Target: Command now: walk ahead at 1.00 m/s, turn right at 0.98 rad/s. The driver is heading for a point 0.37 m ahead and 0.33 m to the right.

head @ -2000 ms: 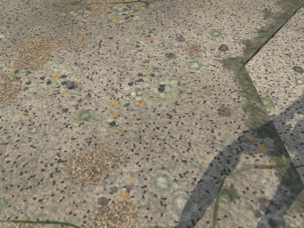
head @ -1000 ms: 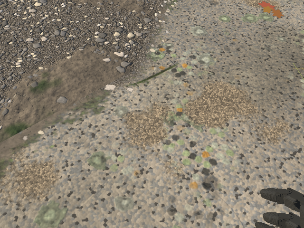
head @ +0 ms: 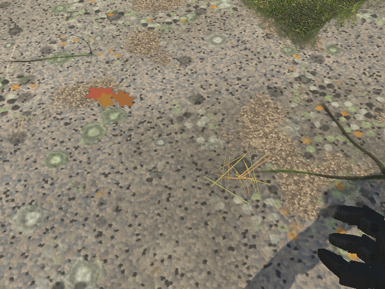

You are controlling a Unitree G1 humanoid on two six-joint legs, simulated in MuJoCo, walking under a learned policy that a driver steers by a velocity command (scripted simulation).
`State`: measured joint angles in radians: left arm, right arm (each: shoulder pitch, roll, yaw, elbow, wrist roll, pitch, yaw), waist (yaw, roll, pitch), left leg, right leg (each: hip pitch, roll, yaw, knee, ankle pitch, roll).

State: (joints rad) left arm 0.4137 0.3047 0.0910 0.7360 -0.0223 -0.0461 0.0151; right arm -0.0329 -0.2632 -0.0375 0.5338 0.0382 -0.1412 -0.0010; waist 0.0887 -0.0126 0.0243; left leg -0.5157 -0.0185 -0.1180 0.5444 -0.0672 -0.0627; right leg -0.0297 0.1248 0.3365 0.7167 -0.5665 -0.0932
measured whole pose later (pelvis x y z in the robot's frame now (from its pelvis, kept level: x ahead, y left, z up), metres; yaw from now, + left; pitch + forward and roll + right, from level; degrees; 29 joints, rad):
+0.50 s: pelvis +0.37 -0.03 -0.01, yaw -24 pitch +0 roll +2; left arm 0.02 0.27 0.03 0.55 0.02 -0.05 -0.05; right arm 0.38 -0.27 -0.02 0.84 0.01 -0.09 -0.01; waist -0.06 -0.02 0.10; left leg -0.08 0.03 0.07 1.10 -0.48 -0.04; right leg -0.58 0.07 -0.05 0.66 -0.10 -0.12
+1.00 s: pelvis +0.51 -0.03 +0.03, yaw -34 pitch +2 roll +0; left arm 0.19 0.31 0.08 0.74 -0.02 0.04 0.01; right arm 0.15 -0.25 -0.03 0.73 -0.03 0.00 -0.05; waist 0.00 -0.02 0.02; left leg -0.33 0.07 0.05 0.53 -0.22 -0.03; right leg -0.55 0.07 0.02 1.05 -0.45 0.02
